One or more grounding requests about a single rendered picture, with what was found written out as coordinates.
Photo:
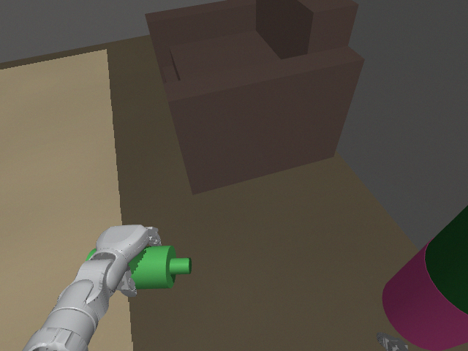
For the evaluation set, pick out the left robot arm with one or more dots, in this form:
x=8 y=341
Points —
x=74 y=319

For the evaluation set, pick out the armchair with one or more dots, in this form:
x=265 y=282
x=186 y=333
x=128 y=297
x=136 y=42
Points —
x=256 y=87

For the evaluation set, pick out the right robot hand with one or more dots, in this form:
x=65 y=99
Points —
x=391 y=343

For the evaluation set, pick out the potted plant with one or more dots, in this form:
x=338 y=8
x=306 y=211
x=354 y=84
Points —
x=427 y=300

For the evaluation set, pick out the bottle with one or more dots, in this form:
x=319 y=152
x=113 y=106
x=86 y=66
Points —
x=156 y=267

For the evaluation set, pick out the left robot hand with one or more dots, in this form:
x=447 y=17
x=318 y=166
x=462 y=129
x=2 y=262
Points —
x=130 y=241

